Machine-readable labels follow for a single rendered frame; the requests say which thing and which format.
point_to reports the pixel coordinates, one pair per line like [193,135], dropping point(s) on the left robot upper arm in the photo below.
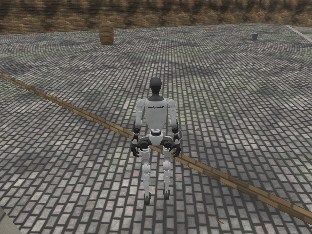
[140,103]

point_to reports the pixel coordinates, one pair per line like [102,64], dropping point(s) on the robot right foot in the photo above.
[166,195]

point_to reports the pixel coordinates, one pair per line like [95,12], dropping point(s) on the right robot hand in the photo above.
[177,151]

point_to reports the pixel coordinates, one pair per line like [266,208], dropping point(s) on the robot left foot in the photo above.
[147,200]

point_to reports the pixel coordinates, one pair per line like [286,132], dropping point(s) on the right robot forearm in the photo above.
[176,133]

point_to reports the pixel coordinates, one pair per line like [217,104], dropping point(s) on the right robot upper arm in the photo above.
[172,111]

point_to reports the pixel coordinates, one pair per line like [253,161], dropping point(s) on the left robot hand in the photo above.
[133,149]

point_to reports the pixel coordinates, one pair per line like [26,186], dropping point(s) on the left robot forearm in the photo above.
[135,133]

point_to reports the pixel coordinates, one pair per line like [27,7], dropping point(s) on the robot foot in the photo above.
[147,200]
[166,195]

